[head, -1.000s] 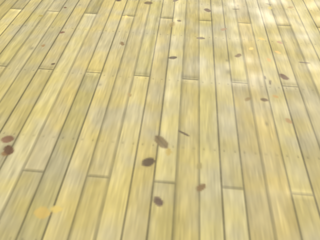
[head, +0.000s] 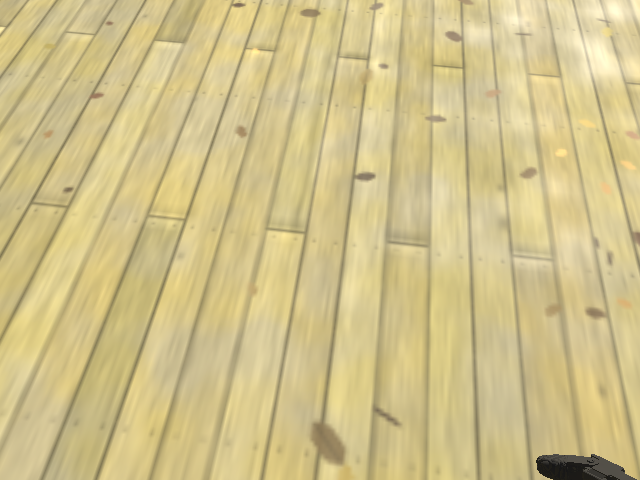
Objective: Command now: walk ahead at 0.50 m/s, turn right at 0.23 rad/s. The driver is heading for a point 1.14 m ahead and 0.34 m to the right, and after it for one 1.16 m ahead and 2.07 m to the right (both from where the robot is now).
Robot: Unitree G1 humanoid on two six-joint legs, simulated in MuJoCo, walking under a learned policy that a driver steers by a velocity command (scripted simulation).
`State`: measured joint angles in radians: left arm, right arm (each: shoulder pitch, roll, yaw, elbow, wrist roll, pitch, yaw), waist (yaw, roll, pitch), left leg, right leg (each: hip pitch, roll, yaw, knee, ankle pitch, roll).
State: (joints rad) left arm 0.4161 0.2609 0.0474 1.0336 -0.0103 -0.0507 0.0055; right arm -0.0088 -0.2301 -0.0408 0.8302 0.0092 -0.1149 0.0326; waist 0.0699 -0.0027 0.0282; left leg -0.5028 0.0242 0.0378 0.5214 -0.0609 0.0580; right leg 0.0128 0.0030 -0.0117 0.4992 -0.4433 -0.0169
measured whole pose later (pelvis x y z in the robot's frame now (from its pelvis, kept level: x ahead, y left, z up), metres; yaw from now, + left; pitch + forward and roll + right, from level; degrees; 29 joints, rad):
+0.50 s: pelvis +0.28 -0.03 +0.00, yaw -15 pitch +2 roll +2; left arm 0.05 0.24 0.06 0.78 -0.02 -0.03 -0.06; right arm 0.31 -0.27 -0.08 0.97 0.01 -0.06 -0.03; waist -0.05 -0.01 0.04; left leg 0.11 0.04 0.31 0.35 -0.44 -0.04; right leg -0.56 -0.04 -0.08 0.62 -0.12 -0.11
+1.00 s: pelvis +0.56 -0.12 +0.01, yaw -30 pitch +2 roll +0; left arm 0.38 0.27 0.08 0.82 -0.02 -0.05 0.01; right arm 0.01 -0.27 -0.04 0.76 0.00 -0.13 0.03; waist 0.08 0.04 0.00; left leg -0.49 0.00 -0.01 0.46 0.01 0.03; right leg -0.02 0.09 0.17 0.42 -0.43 -0.06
